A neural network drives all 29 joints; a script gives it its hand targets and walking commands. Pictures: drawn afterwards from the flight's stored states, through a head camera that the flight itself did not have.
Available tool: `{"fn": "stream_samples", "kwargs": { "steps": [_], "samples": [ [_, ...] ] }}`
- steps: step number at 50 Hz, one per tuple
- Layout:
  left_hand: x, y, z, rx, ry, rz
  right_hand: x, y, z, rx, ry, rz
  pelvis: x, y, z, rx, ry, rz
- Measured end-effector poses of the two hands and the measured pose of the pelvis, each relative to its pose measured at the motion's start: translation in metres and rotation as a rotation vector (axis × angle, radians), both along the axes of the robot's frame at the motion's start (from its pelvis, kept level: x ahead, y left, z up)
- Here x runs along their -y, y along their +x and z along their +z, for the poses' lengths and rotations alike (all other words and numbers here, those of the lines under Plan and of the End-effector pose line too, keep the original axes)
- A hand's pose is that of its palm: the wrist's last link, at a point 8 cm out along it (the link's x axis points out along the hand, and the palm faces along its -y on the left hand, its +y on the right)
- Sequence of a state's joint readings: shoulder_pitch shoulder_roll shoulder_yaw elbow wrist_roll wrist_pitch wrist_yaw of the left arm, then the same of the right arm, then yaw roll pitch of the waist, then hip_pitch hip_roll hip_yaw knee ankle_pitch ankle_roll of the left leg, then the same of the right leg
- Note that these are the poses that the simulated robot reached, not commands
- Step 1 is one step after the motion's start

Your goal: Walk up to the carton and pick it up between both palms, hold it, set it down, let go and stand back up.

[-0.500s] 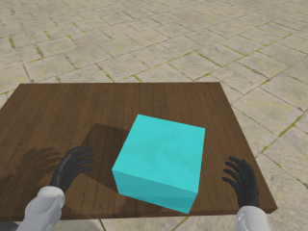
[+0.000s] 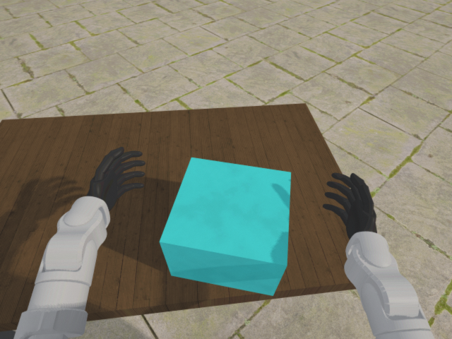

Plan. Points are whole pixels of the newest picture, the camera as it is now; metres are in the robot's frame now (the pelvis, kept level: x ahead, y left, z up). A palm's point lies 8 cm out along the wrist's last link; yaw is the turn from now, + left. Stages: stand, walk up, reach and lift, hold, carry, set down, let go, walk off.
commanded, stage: reach and lift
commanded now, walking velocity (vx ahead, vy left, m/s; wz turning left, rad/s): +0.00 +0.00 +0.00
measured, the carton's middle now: (230, 224) +0.35 +0.02 -0.03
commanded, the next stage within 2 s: none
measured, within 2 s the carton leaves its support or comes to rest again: neither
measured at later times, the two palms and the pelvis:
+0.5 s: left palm (116, 154) +0.41 +0.22 +0.12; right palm (349, 185) +0.35 -0.18 +0.11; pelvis +0.00 -0.01 +0.00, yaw +1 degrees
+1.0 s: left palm (132, 201) +0.38 +0.21 +0.02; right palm (322, 220) +0.34 -0.16 +0.02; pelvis -0.01 +0.00 -0.01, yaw +2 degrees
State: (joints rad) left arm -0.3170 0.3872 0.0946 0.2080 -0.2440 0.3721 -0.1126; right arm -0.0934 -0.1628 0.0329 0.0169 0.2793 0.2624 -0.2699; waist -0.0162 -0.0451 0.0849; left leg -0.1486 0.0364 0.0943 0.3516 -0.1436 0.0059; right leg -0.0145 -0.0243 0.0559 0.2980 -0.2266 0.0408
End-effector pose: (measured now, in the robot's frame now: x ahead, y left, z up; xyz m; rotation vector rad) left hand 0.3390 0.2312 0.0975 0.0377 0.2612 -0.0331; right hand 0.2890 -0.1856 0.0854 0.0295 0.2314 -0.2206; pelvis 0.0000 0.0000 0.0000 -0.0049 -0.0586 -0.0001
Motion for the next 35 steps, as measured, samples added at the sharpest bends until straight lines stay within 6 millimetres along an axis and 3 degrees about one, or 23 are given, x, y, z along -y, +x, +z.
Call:
{"fn": "stream_samples", "kwargs": {
  "steps": [10, 24, 29, 35],
  "samples": [
    [0.005, 0.025, 0.019, 0.001, 0.011, -0.002, 0.001, 0.024, 0.009, 0.002, 0.026, -0.002, 0.001, -0.006, 0.0, -0.016, -0.003, 0.008],
    [0.009, 0.065, 0.026, -0.006, -0.006, 0.008, -0.004, 0.061, 0.023, -0.006, 0.02, -0.016, 0.006, -0.005, 0.0, -0.062, -0.008, 0.018],
    [0.012, 0.069, 0.017, -0.013, 0.001, 0.003, -0.007, 0.063, 0.015, -0.007, 0.019, -0.014, 0.006, -0.002, 0.0, -0.061, -0.009, 0.014],
    [0.012, 0.059, -0.014, -0.057, 0.003, 0.006, -0.011, 0.054, -0.017, -0.05, 0.019, -0.027, 0.005, 0.0, -0.001, -0.062, -0.012, 0.015]
  ]
}}
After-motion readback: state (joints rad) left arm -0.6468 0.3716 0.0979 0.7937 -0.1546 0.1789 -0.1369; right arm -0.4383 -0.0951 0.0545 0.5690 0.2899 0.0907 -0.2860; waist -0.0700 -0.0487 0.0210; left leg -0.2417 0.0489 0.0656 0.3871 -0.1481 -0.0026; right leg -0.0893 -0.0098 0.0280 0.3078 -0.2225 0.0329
